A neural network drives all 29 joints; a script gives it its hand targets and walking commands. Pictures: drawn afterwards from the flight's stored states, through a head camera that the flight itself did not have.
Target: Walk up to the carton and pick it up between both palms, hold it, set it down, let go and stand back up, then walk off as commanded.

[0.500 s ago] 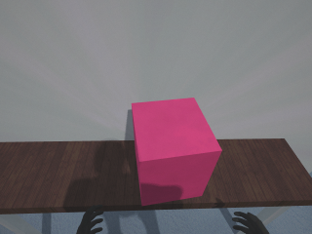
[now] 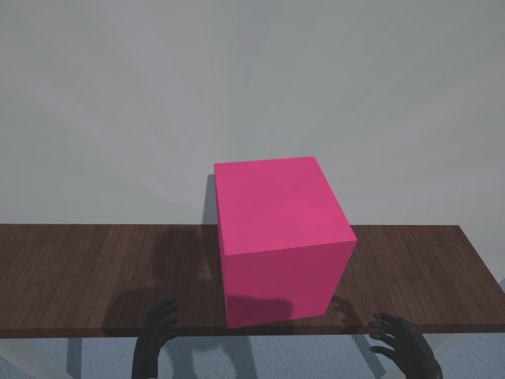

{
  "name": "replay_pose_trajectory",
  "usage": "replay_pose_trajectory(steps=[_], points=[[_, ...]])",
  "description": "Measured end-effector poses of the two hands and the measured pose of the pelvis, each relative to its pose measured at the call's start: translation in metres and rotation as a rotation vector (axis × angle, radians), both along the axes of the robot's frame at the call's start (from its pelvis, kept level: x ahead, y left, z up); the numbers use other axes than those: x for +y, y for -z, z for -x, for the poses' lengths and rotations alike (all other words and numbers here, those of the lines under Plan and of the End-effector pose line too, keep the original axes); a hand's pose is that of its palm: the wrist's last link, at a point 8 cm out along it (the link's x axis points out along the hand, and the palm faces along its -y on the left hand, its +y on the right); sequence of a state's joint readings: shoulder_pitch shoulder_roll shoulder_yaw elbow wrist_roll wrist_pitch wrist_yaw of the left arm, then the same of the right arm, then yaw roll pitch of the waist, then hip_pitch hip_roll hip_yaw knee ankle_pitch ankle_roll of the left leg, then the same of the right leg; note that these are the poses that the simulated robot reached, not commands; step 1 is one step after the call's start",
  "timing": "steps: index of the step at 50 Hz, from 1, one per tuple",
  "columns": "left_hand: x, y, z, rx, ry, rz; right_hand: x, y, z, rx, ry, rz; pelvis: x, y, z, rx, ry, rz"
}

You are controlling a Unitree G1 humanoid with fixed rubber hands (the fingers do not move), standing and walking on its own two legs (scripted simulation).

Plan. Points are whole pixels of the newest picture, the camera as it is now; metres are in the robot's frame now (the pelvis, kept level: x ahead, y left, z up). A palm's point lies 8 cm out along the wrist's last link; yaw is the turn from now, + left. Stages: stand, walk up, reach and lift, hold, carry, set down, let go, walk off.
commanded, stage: reach and lift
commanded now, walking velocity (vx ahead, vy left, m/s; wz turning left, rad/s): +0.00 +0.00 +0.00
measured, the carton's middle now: (271, 242) +0.40 -0.01 -0.01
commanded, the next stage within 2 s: none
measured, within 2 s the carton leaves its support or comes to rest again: neither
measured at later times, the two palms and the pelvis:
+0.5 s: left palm (148, 315) +0.22 +0.18 +0.04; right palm (419, 307) +0.25 -0.22 +0.04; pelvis -0.02 -0.01 +0.00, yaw +0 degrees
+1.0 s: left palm (140, 255) +0.28 +0.19 +0.11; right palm (404, 243) +0.33 -0.20 +0.10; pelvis -0.03 +0.00 +0.00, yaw -2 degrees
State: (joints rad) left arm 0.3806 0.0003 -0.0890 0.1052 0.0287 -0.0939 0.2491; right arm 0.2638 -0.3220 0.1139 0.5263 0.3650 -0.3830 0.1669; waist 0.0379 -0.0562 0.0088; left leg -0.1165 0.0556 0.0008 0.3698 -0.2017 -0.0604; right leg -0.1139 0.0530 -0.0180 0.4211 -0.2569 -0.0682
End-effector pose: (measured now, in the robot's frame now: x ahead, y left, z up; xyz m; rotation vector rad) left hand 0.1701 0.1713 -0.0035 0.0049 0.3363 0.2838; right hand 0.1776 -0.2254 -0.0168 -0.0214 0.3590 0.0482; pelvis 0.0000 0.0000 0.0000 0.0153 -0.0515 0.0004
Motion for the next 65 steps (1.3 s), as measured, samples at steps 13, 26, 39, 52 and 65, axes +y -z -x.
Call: replay_pose_trajectory(steps=[13,26,39,52,65], points=[[-0.001,-0.024,-0.035,0.002,-0.019,0.012,-0.003,-0.035,-0.04,-0.07,-0.002,-0.012,-0.006,0.0,0.014,0.019,0.017,-0.014],[0.006,-0.048,-0.05,0.007,-0.03,0.033,0.002,-0.06,-0.076,-0.073,-0.02,-0.009,-0.011,-0.003,0.019,0.025,0.005,-0.005],[0.01,-0.082,-0.084,-0.019,-0.002,0.042,0.009,-0.086,-0.107,-0.093,-0.009,-0.028,-0.006,-0.002,0.026,0.065,0.034,-0.003],[0.022,-0.116,-0.104,0.002,-0.012,0.035,0.024,-0.123,-0.153,-0.115,-0.056,-0.024,-0.004,-0.002,0.027,0.078,0.039,0.002],[0.033,-0.133,-0.121,-0.008,-0.027,0.05,0.032,-0.142,-0.183,-0.101,-0.065,-0.014,-0.002,-0.002,0.031,0.116,0.029,0.005]])
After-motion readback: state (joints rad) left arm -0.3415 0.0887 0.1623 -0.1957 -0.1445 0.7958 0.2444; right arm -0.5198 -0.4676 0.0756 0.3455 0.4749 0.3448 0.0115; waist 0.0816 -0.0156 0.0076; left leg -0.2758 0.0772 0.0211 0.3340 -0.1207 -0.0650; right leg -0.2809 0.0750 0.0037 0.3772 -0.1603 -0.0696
